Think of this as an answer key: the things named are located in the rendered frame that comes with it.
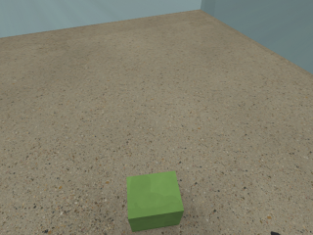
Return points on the carton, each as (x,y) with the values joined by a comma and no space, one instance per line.
(153,201)

